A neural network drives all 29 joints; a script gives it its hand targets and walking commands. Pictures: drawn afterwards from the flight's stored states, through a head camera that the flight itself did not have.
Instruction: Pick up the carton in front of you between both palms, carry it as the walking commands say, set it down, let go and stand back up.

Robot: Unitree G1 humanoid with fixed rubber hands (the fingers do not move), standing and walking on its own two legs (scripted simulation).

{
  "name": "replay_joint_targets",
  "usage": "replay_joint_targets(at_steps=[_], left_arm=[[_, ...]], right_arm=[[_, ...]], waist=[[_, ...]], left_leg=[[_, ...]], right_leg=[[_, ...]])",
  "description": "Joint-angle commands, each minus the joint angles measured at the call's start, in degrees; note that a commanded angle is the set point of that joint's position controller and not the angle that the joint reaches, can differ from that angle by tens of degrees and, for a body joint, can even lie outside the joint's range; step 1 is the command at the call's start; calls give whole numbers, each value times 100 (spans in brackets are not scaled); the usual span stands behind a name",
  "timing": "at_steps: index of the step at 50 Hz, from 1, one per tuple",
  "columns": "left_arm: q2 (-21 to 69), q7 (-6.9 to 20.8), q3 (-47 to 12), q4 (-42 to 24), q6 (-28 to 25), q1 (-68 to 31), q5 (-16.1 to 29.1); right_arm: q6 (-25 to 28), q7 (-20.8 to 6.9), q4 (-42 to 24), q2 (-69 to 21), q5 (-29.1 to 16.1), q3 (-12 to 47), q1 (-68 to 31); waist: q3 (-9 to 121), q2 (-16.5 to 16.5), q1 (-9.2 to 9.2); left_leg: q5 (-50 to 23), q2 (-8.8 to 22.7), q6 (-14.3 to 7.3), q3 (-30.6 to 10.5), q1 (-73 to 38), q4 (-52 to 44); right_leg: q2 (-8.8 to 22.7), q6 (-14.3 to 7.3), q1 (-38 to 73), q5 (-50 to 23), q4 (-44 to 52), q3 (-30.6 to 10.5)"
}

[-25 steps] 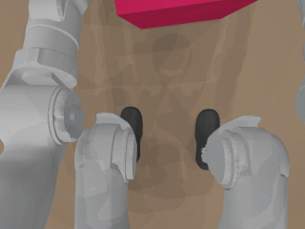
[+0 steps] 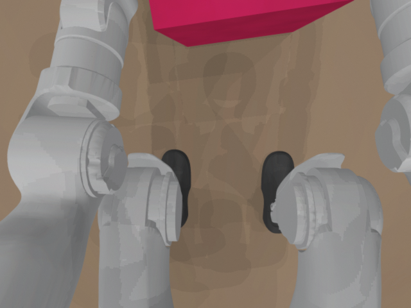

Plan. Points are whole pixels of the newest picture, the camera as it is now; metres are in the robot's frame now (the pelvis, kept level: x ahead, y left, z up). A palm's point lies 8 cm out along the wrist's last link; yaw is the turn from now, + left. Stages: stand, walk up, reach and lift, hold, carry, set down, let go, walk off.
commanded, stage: reach and lift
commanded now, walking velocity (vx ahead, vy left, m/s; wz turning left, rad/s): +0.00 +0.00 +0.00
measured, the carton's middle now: out of the picture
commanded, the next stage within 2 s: none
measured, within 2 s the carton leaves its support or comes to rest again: leaves its support in 0.36 s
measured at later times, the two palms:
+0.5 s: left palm out of the picture +0.56 +0.12 -0.10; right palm out of the picture +0.57 -0.18 -0.10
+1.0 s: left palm out of the picture +0.51 +0.13 +0.07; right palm out of the picture +0.51 -0.17 +0.07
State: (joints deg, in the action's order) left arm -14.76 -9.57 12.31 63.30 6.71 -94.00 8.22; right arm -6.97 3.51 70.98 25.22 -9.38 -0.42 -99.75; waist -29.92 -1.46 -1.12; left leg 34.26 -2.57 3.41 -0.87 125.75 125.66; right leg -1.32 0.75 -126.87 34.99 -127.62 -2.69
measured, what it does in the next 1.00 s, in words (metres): rises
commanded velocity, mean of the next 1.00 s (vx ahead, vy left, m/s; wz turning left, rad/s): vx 0.00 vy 0.00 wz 0.00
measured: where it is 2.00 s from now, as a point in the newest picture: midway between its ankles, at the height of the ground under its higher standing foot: (224, 203)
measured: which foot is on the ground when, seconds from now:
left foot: down 0.00-1.00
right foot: down 0.00-1.00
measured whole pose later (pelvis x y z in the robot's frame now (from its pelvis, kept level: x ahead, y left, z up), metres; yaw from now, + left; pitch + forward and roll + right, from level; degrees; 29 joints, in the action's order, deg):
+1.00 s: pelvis -0.01 +0.01 +0.13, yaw -3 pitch +44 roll +1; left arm 1.7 -3.2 31.4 34.0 25.3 -64.8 -13.5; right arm -25.8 -0.5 39.8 3.8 14.8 -25.9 -67.9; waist 6.0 -1.0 -0.5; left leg 26.8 -3.7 3.3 -3.4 115.4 97.9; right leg -2.8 2.1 -116.2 26.2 -98.2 -3.4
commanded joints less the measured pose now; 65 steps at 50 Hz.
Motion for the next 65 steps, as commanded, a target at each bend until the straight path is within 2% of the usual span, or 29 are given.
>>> replay_joint_targets(at_steps=[1, 2, 4, 7, 10, 13, 18, 19, 21, 23, 26, 29, 31, 35, 39, 43, 46, 50, 57, 65], left_arm=[[2737, 854, -600, -788, 99, -2611, -139], [3567, 1148, -617, -803, 207, -2709, -259], [4493, 1583, -647, -937, 412, -2693, -359], [4974, 1837, -818, -1153, 584, -2633, -359], [5248, 1884, -1044, -1390, 663, -2616, -112], [5574, 1869, -1339, -1684, 691, -2844, 181], [6183, 1687, -1989, -2916, 832, -3245, 613], [6375, 1657, -2057, -3125, 892, -3263, 614], [6556, 1619, -2164, -3384, 1034, -3237, 464], [6626, 1630, -2162, -3421, 1179, -3083, 281], [6804, 1747, -1908, -2914, 1337, -2487, -32], [6896, 1848, -1089, -2207, 1416, -1914, -780], [6786, 1893, -513, -1846, 1477, -1683, -1242], [6675, 1930, -87, -1685, 1508, -1662, -1623], [6841, 2006, -212, -1804, 1559, -1787, -1589], [7244, 2113, -672, -2124, 1683, -1794, -1363], [7510, 2180, -1054, -2403, 1786, -1596, -1189], [7733, 2249, -1475, -2712, 1888, -1101, -1005], [7944, 2309, -1813, -2778, 1853, -25, -955], [8101, 2300, -1780, -2555, 1710, 951, -1171]], right_arm=[[-73, -891, -757, -3000, 76, 510, -2486], [-148, -1177, -789, -3846, 170, 518, -2463], [-314, -1610, -935, -4877, 261, 341, -2107], [-484, -1905, -1219, -5456, 301, 277, -1924], [-593, -1950, -1498, -5596, 173, 490, -1974], [-633, -1932, -1989, -5975, -71, 762, -2184], [-777, -1655, -3793, -6622, -457, 1382, -2845], [-849, -1617, -4099, -6715, -478, 1456, -2881], [-983, -1540, -4318, -7048, -414, 1503, -2797], [-1143, -1481, -4099, -7162, -179, 1422, -2377], [-1340, -1534, -3316, -7435, 316, 959, -1490], [-1421, -1679, -2506, -7692, 908, 238, -979], [-1456, -1770, -2095, -7670, 1226, -209, -887], [-1452, -1811, -1934, -7513, 1561, -647, -950], [-1475, -1795, -2065, -7497, 1686, -765, -987], [-1570, -1818, -2445, -7755, 1616, -533, -969], [-1678, -1863, -2813, -8034, 1473, -187, -828], [-1808, -1925, -3207, -8392, 1238, 289, -443], [-1815, -1906, -3410, -8822, 1086, 747, 531], [-1654, -1797, -3315, -8962, 1328, 667, 1494]], waist=[[6600, 451, -46], [6347, 458, -35], [6103, 438, 34], [6124, 311, 73], [6548, 338, 124], [7611, 417, 143], [11456, 512, 83], [12186, 591, 117], [12894, 632, 33], [12588, 600, 92], [10999, 494, 165], [9182, 452, 6], [8390, 487, -133], [8245, 506, -140], [8754, 373, 35], [9703, 192, 178], [10351, 135, 197], [10768, 212, 133], [10200, 413, 37], [9120, 333, 75]], left_leg=[[-1776, -380, -153, 558, -3354, -689], [-1662, -414, -176, 579, -3185, -655], [-1550, -446, -208, 616, -2882, -620], [-1598, -437, -271, 600, -2771, -614], [-1761, -443, -289, 606, -2937, -552], [-2329, -457, -307, 639, -3260, -480], [-3746, -560, -221, 756, -4148, -580], [-3769, -575, -207, 766, -4158, -656], [-3645, -640, -216, 821, -4215, -854], [-3291, -676, -213, 835, -4080, -1104], [-2664, -699, -142, 832, -3487, -1546], [-1710, -711, -144, 808, -3059, -2041], [-1200, -709, -208, 765, -2857, -2370], [-813, -720, -259, 714, -2962, -2841], [-699, -716, -222, 686, -3246, -3173], [-975, -740, -160, 711, -3872, -3424], [-1364, -755, -109, 732, -4330, -3579], [-1896, -763, -85, 710, -4793, -3808], [-2265, -763, -122, 549, -5160, -4368], [-2085, -767, -165, 340, -5769, -5191]], right_leg=[[-261, -20, 3468, -1799, 1009, 340], [-298, -35, 3363, -1725, 960, 349], [-341, -82, 3093, -1651, 893, 408], [-352, -160, 2803, -1692, 862, 496], [-349, -196, 2982, -1833, 875, 518], [-378, -190, 3555, -2513, 832, 509], [-454, -97, 5723, -4473, 840, 503], [-483, -79, 6146, -4729, 848, 513], [-554, -29, 6293, -4635, 937, 589], [-606, 0, 6088, -4266, 1223, 642], [-684, 41, 5114, -3488, 1728, 701], [-700, 63, 3636, -1978, 2294, 757], [-694, 21, 3091, -1297, 2623, 745], [-725, -27, 3094, -844, 3097, 753], [-734, -62, 3579, -822, 3427, 764], [-760, -48, 4228, -1129, 3696, 797], [-787, -4, 4722, -1534, 3837, 803], [-809, 65, 5299, -2090, 4030, 767], [-821, 128, 5927, -2543, 4570, 628], [-818, 69, 6432, -2328, 5420, 449]])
